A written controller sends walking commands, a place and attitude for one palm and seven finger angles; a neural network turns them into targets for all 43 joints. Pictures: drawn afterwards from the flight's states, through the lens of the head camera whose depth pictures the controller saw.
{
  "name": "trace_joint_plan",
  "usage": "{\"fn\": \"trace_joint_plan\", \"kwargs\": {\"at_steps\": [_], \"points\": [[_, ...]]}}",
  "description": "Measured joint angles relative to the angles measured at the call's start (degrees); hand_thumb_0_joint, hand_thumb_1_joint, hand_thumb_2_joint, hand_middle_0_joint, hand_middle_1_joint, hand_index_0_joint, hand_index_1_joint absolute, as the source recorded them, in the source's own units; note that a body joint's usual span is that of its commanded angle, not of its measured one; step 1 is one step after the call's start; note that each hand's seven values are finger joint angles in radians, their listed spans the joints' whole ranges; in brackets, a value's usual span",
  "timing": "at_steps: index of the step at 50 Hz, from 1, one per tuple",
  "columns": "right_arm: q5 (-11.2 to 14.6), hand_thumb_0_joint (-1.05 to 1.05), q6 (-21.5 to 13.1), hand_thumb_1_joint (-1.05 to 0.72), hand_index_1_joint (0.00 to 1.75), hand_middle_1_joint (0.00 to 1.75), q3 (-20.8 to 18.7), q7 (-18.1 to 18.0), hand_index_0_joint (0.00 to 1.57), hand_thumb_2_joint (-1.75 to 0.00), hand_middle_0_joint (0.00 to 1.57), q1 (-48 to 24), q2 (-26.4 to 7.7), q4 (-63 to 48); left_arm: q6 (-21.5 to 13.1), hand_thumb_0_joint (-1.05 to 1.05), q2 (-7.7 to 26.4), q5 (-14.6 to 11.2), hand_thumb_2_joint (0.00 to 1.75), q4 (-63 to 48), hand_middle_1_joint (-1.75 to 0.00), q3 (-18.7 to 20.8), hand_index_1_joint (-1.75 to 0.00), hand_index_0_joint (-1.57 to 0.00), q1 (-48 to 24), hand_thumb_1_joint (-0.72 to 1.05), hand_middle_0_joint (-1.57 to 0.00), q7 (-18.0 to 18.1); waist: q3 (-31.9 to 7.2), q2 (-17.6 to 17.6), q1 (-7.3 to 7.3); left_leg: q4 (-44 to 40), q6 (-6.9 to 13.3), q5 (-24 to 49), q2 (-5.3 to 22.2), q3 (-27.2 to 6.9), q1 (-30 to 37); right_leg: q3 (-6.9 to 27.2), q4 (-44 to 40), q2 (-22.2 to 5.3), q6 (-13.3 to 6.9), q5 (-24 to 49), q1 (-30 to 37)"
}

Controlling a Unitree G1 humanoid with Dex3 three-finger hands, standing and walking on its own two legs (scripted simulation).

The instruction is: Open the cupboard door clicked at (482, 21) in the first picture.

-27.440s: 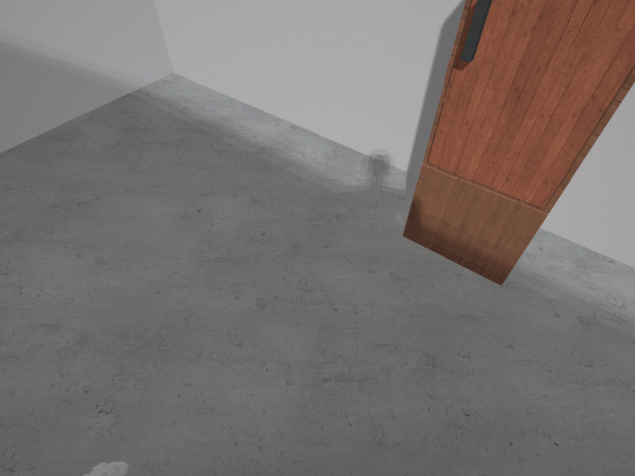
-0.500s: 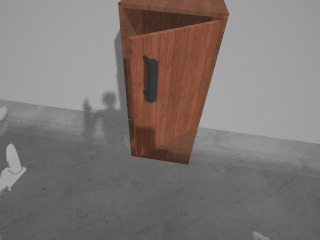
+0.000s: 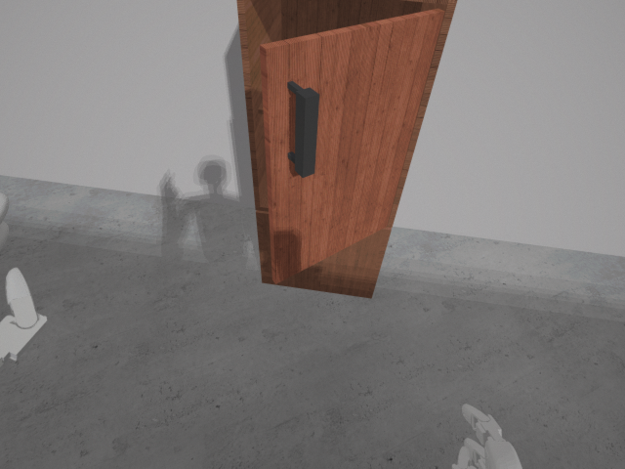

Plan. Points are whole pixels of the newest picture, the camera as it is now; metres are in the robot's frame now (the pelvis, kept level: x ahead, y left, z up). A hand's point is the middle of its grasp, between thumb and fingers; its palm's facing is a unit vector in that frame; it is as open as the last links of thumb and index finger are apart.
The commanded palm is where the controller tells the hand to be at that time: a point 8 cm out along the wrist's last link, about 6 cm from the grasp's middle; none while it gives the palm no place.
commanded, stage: stop stepping back and stand still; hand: left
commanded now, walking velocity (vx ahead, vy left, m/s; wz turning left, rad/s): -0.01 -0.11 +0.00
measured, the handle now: (299, 129) +0.62 +0.07 +0.12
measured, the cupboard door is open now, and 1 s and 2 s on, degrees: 43 43 43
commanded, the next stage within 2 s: let the arm hang, fingers relaxed in 0.06 s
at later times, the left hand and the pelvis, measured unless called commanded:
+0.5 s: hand out of the picture +0.03 +0.18 -0.17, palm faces +0.09 -0.98 -0.19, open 6.8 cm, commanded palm none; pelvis +0.00 +0.00 +0.00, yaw +3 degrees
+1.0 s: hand out of the picture -0.02 +0.17 -0.16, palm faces +0.09 -0.98 -0.20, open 7.3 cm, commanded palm none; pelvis -0.01 -0.01 +0.01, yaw +3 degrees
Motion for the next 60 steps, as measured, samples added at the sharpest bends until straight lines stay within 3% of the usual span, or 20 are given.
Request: {"fn": "trace_joint_plan", "kwargs": {"at_steps": [3, 5, 9, 10, 13, 16, 21, 22, 25, 30, 41, 52, 60], "points": [[0.0, 0.01, -0.8, -0.90, 0.30, 0.30, 1.1, 1.0, 0.20, -0.90, 0.20, -0.6, 1.3, -1.1, 0.6, 0.01, 1.4, 0.1, 0.90, -1.2, -0.30, 0.6, -0.31, -0.21, 0.6, 0.89, -0.21, 0.0, 0.8, -0.1, -0.38, -1.5, -0.4, 0.8, 0.0, -0.4, 0.6, -0.8, -5.3, 0.6, 0.2, 3.3, 1.3], [0.1, 0.01, -0.7, -0.90, 0.30, 0.30, 1.7, 1.6, 0.20, -0.90, 0.20, -1.3, 1.4, -1.7, 0.3, 0.01, 1.7, 0.0, 0.90, -2.0, -0.30, 0.6, -0.31, -0.21, 1.7, 0.89, -0.21, -0.5, 1.3, 0.8, -0.51, -1.0, -0.9, 0.6, 0.7, -0.6, 0.4, -1.2, -8.5, 1.4, -1.8, 8.7, 2.3], [0.5, 0.01, -0.7, -0.90, 0.30, 0.30, 0.7, 3.2, 0.20, -0.90, 0.20, -1.8, 0.2, -0.4, -0.7, 0.01, 1.3, 0.1, 0.90, 0.4, -0.30, -2.0, -0.31, -0.21, 2.7, 0.89, -0.21, -2.0, -0.2, 3.6, -0.36, 3.0, -0.9, -1.1, 1.7, -1.8, -2.3, -1.8, -10.6, 3.0, -3.5, 8.6, 2.0], [0.5, 0.01, -0.4, -0.90, 0.30, 0.30, -0.2, 4.1, 0.20, -0.90, 0.20, -2.1, -0.7, 1.4, 0.2, 0.01, 1.4, 1.2, 0.90, 5.5, -0.30, -4.6, -0.30, -0.21, 0.2, 0.90, -0.21, -3.3, -1.2, 4.3, -0.11, 5.4, -0.9, -1.7, 1.6, -1.9, -3.6, -2.2, -9.8, 2.6, -3.4, 8.2, 1.0], [0.2, 0.01, 4.7, -0.90, 0.30, 0.30, -1.7, 5.2, 0.20, -0.90, 0.20, -2.9, -3.7, 5.8, 7.5, 0.00, -1.7, 2.7, 0.90, 26.1, -0.30, -12.5, -0.30, -0.20, -8.5, 0.90, -0.20, -6.5, -3.4, 6.6, -0.57, 7.2, -0.3, -3.9, 0.8, -2.5, -4.6, -3.9, -4.7, 1.2, -2.8, 5.2, -1.9], [-0.8, 0.01, 8.4, -0.91, 0.30, 0.30, -1.8, 5.1, 0.20, -0.90, 0.20, -3.2, -4.4, 9.4, 13.3, 0.00, -6.2, 3.1, 0.90, 47.0, -0.30, -17.3, -0.30, -0.20, -14.0, 0.91, -0.20, -7.6, -2.6, 5.7, -1.35, 7.4, -0.1, -5.5, -0.5, -2.4, -4.4, -4.0, -1.0, -0.4, -1.9, 3.2, -3.1], [-1.3, 0.01, 10.1, -0.91, 0.30, 0.30, -0.5, 4.4, 0.20, -0.90, 0.20, -1.7, -3.1, 14.1, 16.1, 0.01, -12.9, 2.5, 0.90, 70.7, -0.30, -23.6, -0.30, -0.19, -14.0, 0.92, -0.20, -8.5, 1.3, 2.6, -1.99, 3.0, 0.0, -3.4, -0.6, -1.5, -1.0, -3.1, -4.4, -0.3, -2.2, 5.1, -0.5], [-1.1, 0.01, 10.3, -0.91, 0.30, 0.30, -0.4, 4.3, 0.20, -0.90, 0.20, -1.2, -2.6, 15.3, 15.6, 0.00, -13.8, 1.7, 0.90, 73.3, -0.30, -23.0, -0.30, -0.20, -13.6, 0.94, -0.20, -7.7, 1.9, 2.1, -1.87, 1.8, -0.1, -2.6, -0.5, -1.7, -0.5, -3.2, -5.7, -0.2, -2.2, 5.8, 0.1], [-0.8, 0.01, 10.8, -0.91, 0.30, 0.30, 0.0, 3.9, 0.20, -0.90, 0.20, 0.7, -1.0, 19.0, 14.2, -0.03, -12.4, 1.5, 0.90, 78.7, -0.30, -22.1, -0.30, -0.21, -13.1, 1.02, -0.21, -7.1, 3.1, 1.3, -0.77, -1.5, -0.5, -0.5, -0.2, -2.5, 0.9, -4.0, -9.7, 0.4, -2.6, 8.0, 2.0], [-0.5, 0.01, 11.5, -0.91, 0.30, 0.30, -0.1, 3.7, 0.20, -0.90, 0.20, 2.3, 0.3, 23.6, 13.5, -0.02, -10.8, 1.5, 0.90, 85.8, -0.30, -22.9, -0.30, -0.20, -11.3, 0.99, -0.21, -7.7, 3.6, 2.6, -0.03, -5.0, -0.6, 1.6, 0.0, -2.9, 2.4, -4.5, -14.2, 0.8, -2.8, 10.6, 4.1], [-0.2, 0.00, 11.0, -0.91, 0.30, 0.30, -0.2, 3.5, 0.20, -0.90, 0.20, 2.5, 1.8, 27.1, 12.9, 0.00, -12.2, 1.4, 0.90, 91.7, -0.30, -23.6, -0.30, -0.20, -10.0, 0.92, -0.20, -7.2, 2.9, 5.0, -0.15, -8.0, -0.5, 3.4, -0.2, -2.1, 4.3, -3.8, -15.9, 0.6, -2.7, 12.0, 5.2], [-0.5, 0.00, 10.6, -0.91, 0.30, 0.30, -0.4, 3.4, 0.20, -0.90, 0.20, 2.6, 2.7, 27.4, 12.2, 0.00, -15.1, 1.5, 0.90, 90.3, -0.30, -23.6, -0.30, -0.20, -13.0, 0.91, -0.20, -7.0, 1.4, 4.2, -0.63, -7.7, -0.6, 3.3, -0.2, -2.0, 4.5, -3.7, -15.2, 0.6, -2.8, 11.7, 5.1], [-0.5, 0.00, 10.4, -0.91, 0.30, 0.30, -0.6, 3.2, 0.20, -0.90, 0.20, 3.2, 2.9, 27.5, 12.0, 0.01, -14.3, 1.5, 0.90, 90.1, -0.30, -23.1, -0.30, -0.20, -13.4, 0.93, -0.20, -6.9, 1.3, 3.8, -0.83, -8.0, -0.8, 3.3, -0.1, -2.0, 4.9, -3.7, -15.3, 0.7, -2.9, 11.5, 5.4]]}}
